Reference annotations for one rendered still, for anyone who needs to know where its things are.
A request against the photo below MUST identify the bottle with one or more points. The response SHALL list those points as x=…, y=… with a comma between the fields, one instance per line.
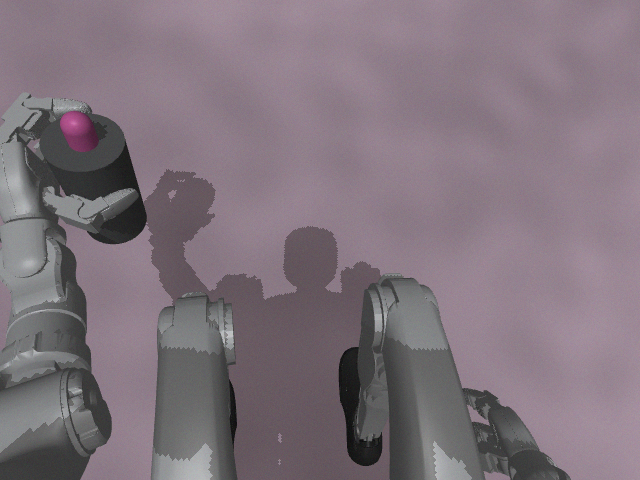
x=89, y=157

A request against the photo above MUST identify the left robot hand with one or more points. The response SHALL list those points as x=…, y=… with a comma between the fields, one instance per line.
x=28, y=187

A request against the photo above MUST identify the right robot arm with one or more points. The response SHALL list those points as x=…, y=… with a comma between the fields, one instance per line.
x=534, y=465

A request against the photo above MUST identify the right robot hand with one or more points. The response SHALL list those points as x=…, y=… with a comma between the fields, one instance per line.
x=506, y=435

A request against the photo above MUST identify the left robot arm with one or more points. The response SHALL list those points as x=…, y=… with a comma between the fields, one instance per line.
x=52, y=414

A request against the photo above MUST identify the right robot foot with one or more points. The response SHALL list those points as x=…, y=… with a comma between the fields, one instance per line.
x=361, y=452

